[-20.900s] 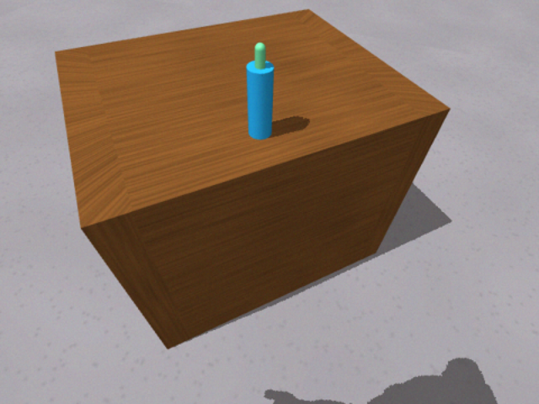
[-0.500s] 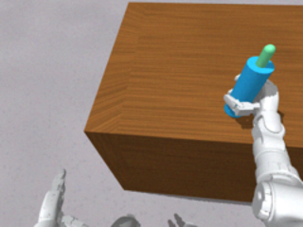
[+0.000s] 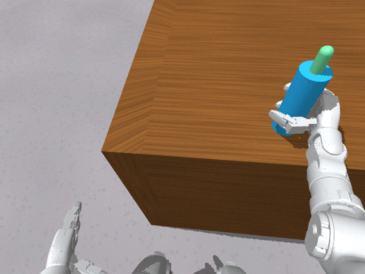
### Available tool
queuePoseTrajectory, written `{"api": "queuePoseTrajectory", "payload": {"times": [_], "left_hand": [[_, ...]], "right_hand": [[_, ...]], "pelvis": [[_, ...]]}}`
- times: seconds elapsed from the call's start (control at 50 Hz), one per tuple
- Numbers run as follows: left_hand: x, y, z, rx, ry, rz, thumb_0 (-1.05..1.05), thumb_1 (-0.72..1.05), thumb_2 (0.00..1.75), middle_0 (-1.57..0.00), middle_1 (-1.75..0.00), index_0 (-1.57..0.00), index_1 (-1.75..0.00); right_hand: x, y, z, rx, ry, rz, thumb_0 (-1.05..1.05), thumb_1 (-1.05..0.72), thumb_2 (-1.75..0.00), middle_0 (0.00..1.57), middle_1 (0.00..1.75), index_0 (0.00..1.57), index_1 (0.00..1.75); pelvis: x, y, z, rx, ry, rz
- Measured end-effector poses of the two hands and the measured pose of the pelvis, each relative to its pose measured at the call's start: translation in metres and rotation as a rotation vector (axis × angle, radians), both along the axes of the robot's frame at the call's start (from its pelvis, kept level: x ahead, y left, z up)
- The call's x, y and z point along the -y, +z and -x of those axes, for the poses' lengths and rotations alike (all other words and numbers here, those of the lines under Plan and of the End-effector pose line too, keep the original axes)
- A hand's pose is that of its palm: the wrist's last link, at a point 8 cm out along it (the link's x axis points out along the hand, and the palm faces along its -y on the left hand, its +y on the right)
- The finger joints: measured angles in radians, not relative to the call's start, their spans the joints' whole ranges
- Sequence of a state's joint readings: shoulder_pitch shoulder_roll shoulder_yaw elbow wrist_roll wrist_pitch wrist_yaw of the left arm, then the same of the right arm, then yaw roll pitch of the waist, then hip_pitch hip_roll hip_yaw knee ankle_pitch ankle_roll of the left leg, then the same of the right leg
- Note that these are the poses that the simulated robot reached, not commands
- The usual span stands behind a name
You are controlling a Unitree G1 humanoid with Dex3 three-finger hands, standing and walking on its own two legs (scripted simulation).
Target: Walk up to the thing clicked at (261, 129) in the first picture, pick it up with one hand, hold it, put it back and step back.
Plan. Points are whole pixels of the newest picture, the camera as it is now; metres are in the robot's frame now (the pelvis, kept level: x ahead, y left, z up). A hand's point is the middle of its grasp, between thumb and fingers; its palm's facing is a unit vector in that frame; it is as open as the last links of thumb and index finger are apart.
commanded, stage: open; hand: right
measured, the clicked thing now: (302, 94) +0.46 -0.19 +0.13
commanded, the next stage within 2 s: withdraw in 0.24 s
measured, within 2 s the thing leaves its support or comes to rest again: neither
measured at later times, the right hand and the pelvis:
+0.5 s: hand (297, 104) +0.47 -0.20 +0.09, palm faces +0.13 +0.99 +0.02, open 16.7 cm; pelvis +0.01 +0.00 +0.00, yaw +0 degrees
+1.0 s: hand out of the picture +0.45 -0.30 +0.21, palm faces +0.31 +0.92 -0.25, open 17.6 cm; pelvis +0.02 +0.01 +0.03, yaw -1 degrees
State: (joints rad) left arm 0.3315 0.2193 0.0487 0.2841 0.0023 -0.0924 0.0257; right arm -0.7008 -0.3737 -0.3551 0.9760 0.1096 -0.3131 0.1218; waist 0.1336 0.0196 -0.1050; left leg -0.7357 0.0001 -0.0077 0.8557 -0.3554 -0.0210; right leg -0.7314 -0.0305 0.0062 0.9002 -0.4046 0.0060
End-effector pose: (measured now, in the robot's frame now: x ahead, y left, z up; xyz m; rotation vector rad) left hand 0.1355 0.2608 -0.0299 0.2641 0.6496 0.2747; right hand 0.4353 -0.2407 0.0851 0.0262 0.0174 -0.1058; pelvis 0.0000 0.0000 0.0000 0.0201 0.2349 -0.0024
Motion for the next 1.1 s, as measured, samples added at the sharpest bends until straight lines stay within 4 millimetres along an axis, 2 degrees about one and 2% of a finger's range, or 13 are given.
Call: {"api": "queuePoseTrajectory", "payload": {"times": [0.14, 0.28, 0.44, 0.54, 0.6, 0.68, 0.76, 0.8, 0.84, 0.9, 0.98, 1.1], "left_hand": [[-0.001, -0.001, 0.005, -0.006, 0.004, -0.007, -0.01, -0.51, 0.03, -0.06, -0.06, -0.07, -0.04], [-0.002, -0.001, 0.003, -0.008, 0.003, -0.007, -0.01, -0.52, 0.04, -0.06, -0.05, -0.06, -0.05], [-0.003, 0.000, -0.004, 0.000, 0.001, -0.004, -0.01, -0.52, 0.05, -0.06, -0.05, -0.06, -0.05], [-0.008, 0.007, -0.009, 0.008, 0.009, -0.011, -0.01, -0.51, 0.04, -0.06, -0.05, -0.06, -0.05], [-0.011, 0.005, -0.010, -0.008, 0.020, -0.006, -0.01, -0.51, 0.03, -0.06, -0.05, -0.06, -0.05], [-0.012, 0.000, -0.013, -0.031, 0.035, 0.019, -0.01, -0.51, 0.03, -0.06, -0.05, -0.06, -0.04], [-0.007, -0.002, -0.023, -0.026, 0.029, 0.050, -0.01, -0.51, 0.03, -0.05, -0.05, -0.06, -0.04], [-0.003, -0.002, -0.028, -0.013, 0.016, 0.065, -0.01, -0.51, 0.03, -0.05, -0.05, -0.06, -0.04], [0.003, 0.002, -0.034, 0.007, -0.006, 0.084, -0.01, -0.51, 0.03, -0.05, -0.05, -0.05, -0.04], [0.010, 0.006, -0.036, 0.024, -0.037, 0.111, -0.01, -0.52, 0.04, -0.06, -0.05, -0.05, -0.04], [0.018, 0.000, -0.028, -0.033, -0.069, 0.146, -0.01, -0.52, 0.04, -0.05, -0.05, -0.05, -0.04], [0.015, -0.010, -0.013, -0.140, -0.063, 0.144, -0.01, -0.51, 0.04, -0.05, -0.05, -0.06, -0.04]], "right_hand": [[-0.001, 0.000, -0.003, 0.004, 0.002, 0.000, 0.00, 0.36, -0.52, 0.90, 0.73, 0.90, 0.74], [-0.001, -0.002, -0.005, 0.000, -0.004, -0.002, 0.00, 0.51, -0.26, 0.68, 0.48, 0.69, 0.48], [0.002, -0.001, -0.006, 0.001, -0.013, 0.002, -0.01, 0.58, -0.12, 0.36, 0.24, 0.36, 0.24], [0.011, 0.015, -0.009, 0.025, -0.033, 0.011, -0.01, 0.57, -0.09, 0.20, 0.15, 0.20, 0.15], [0.022, 0.034, -0.011, 0.044, -0.050, 0.017, -0.01, 0.56, -0.07, 0.14, 0.11, 0.14, 0.11], [0.037, 0.072, -0.012, 0.083, -0.065, 0.035, -0.01, 0.56, -0.06, 0.10, 0.08, 0.09, 0.08], [0.049, 0.109, -0.011, 0.094, -0.059, 0.045, -0.01, 0.56, -0.04, 0.08, 0.06, 0.07, 0.06], [0.054, 0.122, -0.010, 0.081, -0.046, 0.044, -0.01, 0.56, -0.04, 0.07, 0.05, 0.06, 0.06], [0.059, 0.132, -0.006, 0.058, -0.053, 0.121, -0.01, 0.56, -0.04, 0.07, 0.05, 0.06, 0.05], [0.073, 0.139, 0.002, 0.026, -0.102, 0.199, -0.01, 0.57, -0.04, 0.06, 0.05, 0.06, 0.05], [0.097, 0.136, 0.016, -0.023, -0.190, 0.269, -0.01, 0.58, -0.03, 0.06, 0.05, 0.06, 0.06], [0.140, 0.133, 0.046, -0.050, -0.361, 0.324, -0.01, 0.60, -0.03, 0.06, 0.05, 0.06, 0.06]], "pelvis": [[0.000, -0.002, 0.002, -0.007, 0.003, 0.000], [-0.001, -0.003, -0.001, -0.011, 0.004, 0.000], [-0.002, -0.002, -0.006, -0.013, 0.002, 0.000], [-0.004, 0.002, -0.011, -0.001, 0.000, 0.000], [-0.004, 0.006, -0.015, 0.011, -0.003, 0.000], [-0.004, 0.012, -0.020, 0.032, -0.006, 0.001], [-0.004, 0.017, -0.024, 0.056, -0.009, 0.004], [-0.005, 0.020, -0.026, 0.066, -0.012, 0.006], [-0.005, 0.022, -0.027, 0.078, -0.009, 0.010], [-0.006, 0.025, -0.027, 0.092, -0.010, 0.016], [-0.007, 0.028, -0.025, 0.097, -0.009, 0.019], [-0.005, 0.031, -0.022, 0.103, -0.010, 0.015]]}}
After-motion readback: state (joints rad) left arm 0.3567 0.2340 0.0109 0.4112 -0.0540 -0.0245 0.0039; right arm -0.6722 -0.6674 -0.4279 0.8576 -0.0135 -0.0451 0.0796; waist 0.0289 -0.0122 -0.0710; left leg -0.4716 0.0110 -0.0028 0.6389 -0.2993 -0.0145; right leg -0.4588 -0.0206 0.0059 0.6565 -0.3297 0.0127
